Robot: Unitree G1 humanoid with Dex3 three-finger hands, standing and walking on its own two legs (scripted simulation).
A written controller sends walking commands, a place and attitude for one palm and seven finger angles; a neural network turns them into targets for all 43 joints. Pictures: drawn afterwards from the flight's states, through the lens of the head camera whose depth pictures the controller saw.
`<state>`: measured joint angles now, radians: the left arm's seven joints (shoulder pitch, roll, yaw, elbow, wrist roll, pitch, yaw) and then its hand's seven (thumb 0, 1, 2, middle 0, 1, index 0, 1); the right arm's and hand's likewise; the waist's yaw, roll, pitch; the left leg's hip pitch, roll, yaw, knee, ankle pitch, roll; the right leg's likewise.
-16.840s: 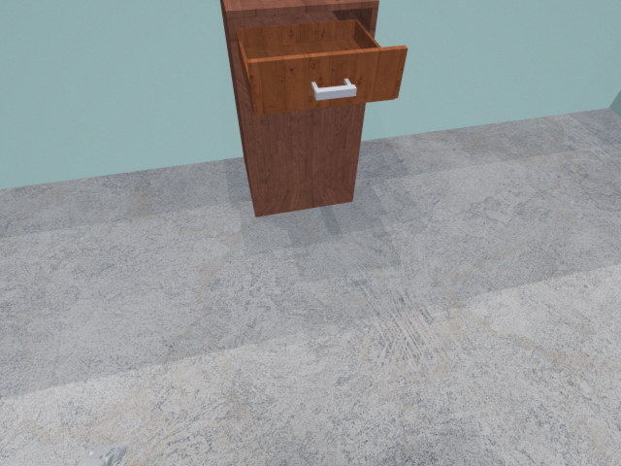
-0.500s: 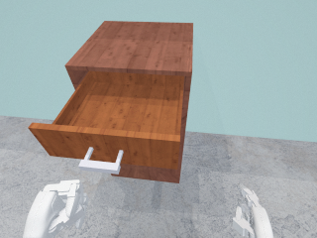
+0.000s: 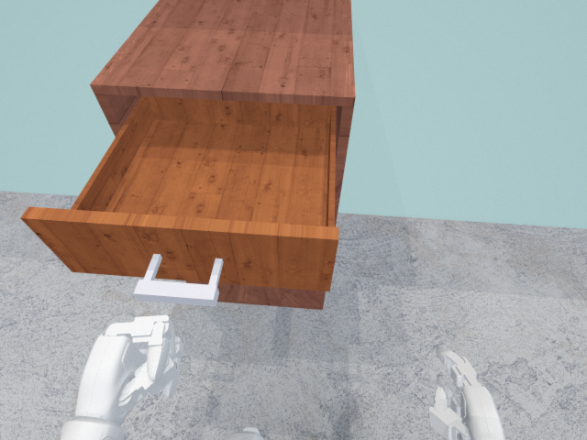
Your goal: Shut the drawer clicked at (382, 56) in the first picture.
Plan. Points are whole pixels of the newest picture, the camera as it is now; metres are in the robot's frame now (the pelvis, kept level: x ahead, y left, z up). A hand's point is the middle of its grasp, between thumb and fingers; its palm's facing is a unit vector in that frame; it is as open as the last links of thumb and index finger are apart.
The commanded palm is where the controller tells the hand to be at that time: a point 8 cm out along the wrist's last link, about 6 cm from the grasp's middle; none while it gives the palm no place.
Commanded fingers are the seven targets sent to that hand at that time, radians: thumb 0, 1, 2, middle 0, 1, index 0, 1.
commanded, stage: bring the fist close to the handle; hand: left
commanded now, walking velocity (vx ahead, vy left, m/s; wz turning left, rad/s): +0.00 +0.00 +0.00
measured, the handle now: (182, 278) +0.32 +0.17 +0.04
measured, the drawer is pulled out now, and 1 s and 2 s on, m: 0.28 0.28 0.17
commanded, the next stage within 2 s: push the drawer shut in 0.70 s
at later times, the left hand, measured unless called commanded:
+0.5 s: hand (195, 341) +0.24 +0.14 +0.04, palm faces -0.06 -1.00 -0.05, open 3.3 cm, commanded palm +0.21 +0.20 +0.04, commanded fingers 0.00 0.90 0.90 -1.40 -1.60 -1.40 -1.60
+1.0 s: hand (194, 338) +0.24 +0.14 +0.03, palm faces -0.05 -1.00 -0.06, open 3.2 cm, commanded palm +0.23 +0.20 +0.04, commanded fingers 0.00 0.90 0.90 -1.40 -1.60 -1.40 -1.60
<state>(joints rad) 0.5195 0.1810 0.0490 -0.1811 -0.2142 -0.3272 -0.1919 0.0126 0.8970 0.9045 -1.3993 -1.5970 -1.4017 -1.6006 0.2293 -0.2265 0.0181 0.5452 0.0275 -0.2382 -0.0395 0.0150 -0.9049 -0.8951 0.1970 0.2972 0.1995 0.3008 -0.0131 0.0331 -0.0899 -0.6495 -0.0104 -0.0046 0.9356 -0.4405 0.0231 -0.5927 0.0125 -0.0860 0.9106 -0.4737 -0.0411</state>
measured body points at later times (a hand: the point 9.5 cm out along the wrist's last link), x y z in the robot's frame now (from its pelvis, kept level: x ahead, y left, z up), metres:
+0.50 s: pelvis +0.00 +0.00 -0.02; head +0.06 +0.00 +0.42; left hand +0.23 +0.19 +0.04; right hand +0.17 -0.23 -0.10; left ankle +0.02 +0.10 -0.69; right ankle -0.01 -0.09 -0.69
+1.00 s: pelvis +0.00 -0.01 -0.02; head +0.07 -0.02 +0.42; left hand +0.24 +0.20 +0.04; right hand +0.18 -0.25 -0.10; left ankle +0.02 +0.10 -0.69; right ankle -0.01 -0.09 -0.69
